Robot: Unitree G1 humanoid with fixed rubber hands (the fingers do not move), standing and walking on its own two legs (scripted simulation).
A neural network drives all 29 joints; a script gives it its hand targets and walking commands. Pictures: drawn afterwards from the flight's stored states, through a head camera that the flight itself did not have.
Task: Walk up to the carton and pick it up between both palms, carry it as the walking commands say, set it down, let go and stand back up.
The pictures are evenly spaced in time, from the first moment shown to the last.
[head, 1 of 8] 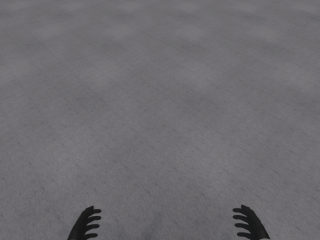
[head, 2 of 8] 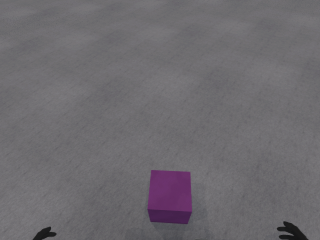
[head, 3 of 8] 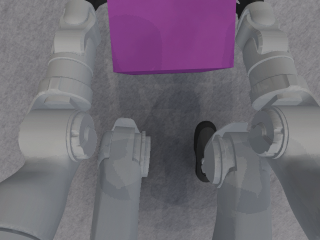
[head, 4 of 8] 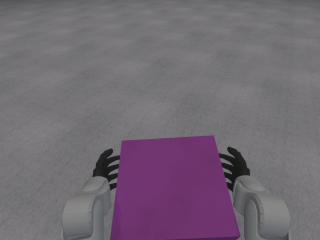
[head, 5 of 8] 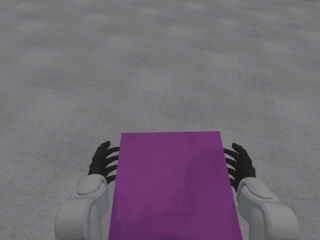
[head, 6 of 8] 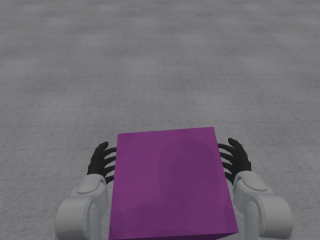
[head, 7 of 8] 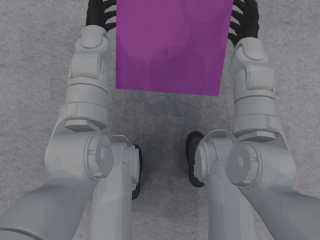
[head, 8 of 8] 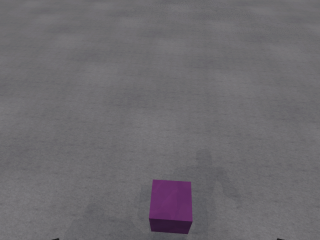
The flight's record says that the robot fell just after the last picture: no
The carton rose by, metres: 0.67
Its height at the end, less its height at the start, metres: +0.00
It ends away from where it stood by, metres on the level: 1.61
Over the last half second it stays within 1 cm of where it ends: yes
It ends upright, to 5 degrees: yes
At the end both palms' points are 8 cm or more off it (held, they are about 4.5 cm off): yes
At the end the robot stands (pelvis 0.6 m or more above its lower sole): yes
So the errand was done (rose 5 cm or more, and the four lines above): yes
